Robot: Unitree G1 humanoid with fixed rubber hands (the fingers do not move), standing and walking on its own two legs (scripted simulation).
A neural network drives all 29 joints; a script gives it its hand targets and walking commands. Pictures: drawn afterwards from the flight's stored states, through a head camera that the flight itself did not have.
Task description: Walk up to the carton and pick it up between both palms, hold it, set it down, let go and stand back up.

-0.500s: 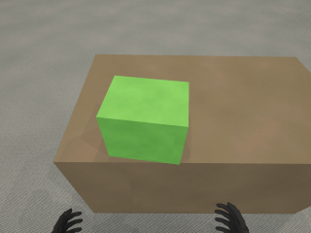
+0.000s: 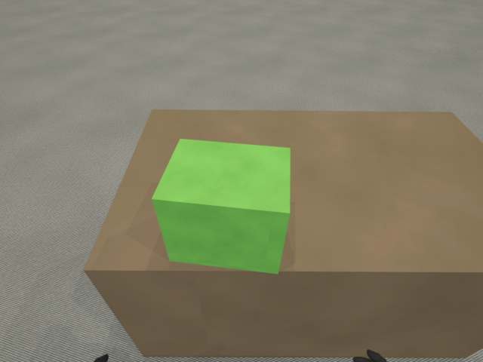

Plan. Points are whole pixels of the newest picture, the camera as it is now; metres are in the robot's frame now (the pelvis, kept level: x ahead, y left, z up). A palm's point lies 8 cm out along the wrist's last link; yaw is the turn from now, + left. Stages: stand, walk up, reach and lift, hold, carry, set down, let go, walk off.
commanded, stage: stand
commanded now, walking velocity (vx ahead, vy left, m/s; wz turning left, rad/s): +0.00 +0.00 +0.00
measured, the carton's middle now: (228, 205) +0.48 +0.01 -0.03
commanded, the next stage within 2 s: none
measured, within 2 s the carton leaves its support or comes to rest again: neither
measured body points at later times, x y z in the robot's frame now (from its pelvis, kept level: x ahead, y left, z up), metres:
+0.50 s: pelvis -0.02 +0.00 +0.00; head -0.07 +0.00 +0.45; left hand +0.07 +0.27 -0.13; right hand +0.06 -0.28 -0.13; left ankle +0.01 +0.11 -0.74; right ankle +0.00 -0.13 -0.74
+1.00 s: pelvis -0.03 -0.01 +0.00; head -0.07 +0.00 +0.45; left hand +0.04 +0.27 -0.14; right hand +0.03 -0.29 -0.13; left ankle +0.01 +0.11 -0.74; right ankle +0.00 -0.13 -0.74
